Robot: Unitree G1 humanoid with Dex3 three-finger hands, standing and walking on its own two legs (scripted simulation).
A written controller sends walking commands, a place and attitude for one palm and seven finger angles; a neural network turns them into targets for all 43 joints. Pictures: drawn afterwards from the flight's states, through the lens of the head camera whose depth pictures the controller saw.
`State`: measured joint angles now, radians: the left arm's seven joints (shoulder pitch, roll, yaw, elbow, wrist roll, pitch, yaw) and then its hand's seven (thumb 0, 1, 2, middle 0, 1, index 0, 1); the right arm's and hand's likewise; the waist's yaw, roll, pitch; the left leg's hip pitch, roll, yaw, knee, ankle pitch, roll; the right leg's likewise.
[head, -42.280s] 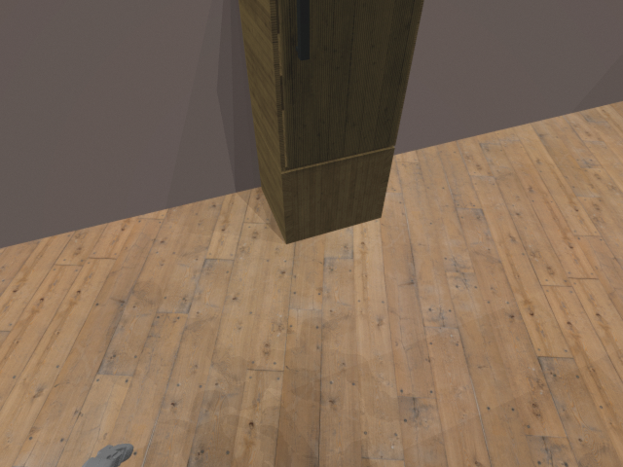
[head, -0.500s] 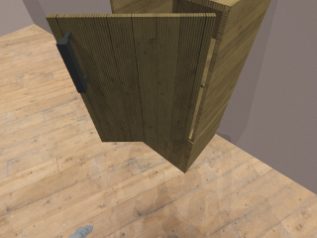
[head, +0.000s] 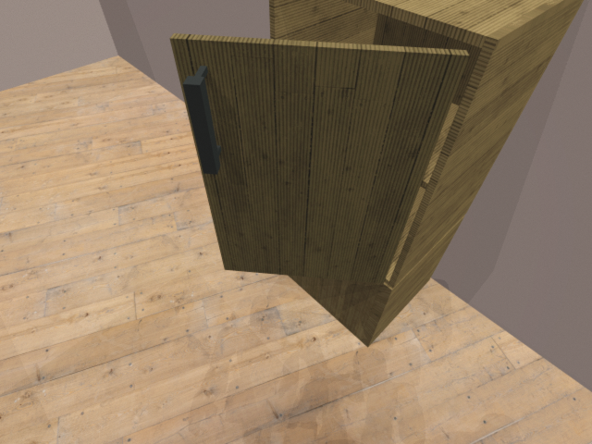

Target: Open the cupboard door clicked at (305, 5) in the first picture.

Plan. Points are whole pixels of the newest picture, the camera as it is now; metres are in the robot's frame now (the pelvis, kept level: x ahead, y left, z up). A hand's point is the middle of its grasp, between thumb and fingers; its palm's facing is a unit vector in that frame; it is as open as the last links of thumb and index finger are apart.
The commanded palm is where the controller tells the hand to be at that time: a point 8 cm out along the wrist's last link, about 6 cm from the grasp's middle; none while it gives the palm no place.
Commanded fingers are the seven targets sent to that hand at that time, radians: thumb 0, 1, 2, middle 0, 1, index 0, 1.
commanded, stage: come to a stop and stand still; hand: left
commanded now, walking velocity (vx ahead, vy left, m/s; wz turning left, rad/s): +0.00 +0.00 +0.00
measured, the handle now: (207, 122) +0.55 +0.20 +0.15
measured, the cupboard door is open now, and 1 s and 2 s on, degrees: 41 41 41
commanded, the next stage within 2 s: look again from close up in 1.36 s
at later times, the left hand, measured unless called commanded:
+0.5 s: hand out of the picture +0.05 +0.18 -0.15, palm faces -0.02 -0.97 -0.23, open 7.4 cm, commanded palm none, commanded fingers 0.00 0.90 0.90 -0.20 -0.30 -0.20 -0.30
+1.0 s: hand out of the picture +0.08 +0.14 -0.15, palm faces +0.00 -0.97 -0.24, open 7.3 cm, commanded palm none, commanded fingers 0.00 0.90 0.90 -0.20 -0.30 -0.20 -0.30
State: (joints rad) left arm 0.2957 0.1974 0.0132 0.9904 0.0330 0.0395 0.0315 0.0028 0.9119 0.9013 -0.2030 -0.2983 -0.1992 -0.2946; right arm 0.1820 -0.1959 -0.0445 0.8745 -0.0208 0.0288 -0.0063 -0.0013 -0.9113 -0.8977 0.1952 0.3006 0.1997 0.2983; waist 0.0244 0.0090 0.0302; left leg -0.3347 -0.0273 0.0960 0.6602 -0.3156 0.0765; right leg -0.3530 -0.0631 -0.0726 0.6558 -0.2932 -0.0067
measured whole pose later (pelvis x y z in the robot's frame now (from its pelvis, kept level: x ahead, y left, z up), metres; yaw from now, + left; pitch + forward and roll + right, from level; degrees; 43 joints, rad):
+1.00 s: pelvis +0.06 -0.04 +0.02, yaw +0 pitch +0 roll +1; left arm 0.23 0.17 -0.02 1.09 0.01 -0.02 0.04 0.00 0.92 0.90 -0.20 -0.30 -0.20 -0.29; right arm 0.24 -0.17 0.01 1.12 -0.01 -0.03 -0.03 0.00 -0.91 -0.90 0.20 0.30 0.20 0.30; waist -0.01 0.02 0.04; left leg -0.14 -0.02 0.07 0.39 -0.25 0.02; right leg -0.19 0.01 -0.01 0.46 -0.26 -0.03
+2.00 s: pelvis +0.04 -0.05 +0.02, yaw +1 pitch -1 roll +1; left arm 0.26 0.16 -0.01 1.11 0.01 -0.02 0.03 0.01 0.91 0.90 -0.20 -0.30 -0.20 -0.29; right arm 0.27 -0.15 0.01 1.15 -0.01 -0.03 -0.03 0.00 -0.91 -0.90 0.20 0.30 0.20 0.30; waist 0.00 0.00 0.04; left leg -0.13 0.01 0.04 0.37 -0.22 -0.01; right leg -0.16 0.04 -0.04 0.40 -0.23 -0.06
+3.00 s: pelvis +0.02 -0.02 -0.01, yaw +3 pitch +5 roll -2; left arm 0.29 0.29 0.28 -0.05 -0.32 -0.23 -0.29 0.00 0.01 0.52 -0.27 -0.88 -0.26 -0.87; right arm 0.32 -0.25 0.04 0.60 0.04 -0.26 -0.07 0.01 -0.90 -0.90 0.20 0.30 0.21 0.30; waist 0.00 0.03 -0.06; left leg -0.51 -0.01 0.02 0.82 -0.40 0.05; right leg -0.49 0.00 -0.07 0.76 -0.37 -0.01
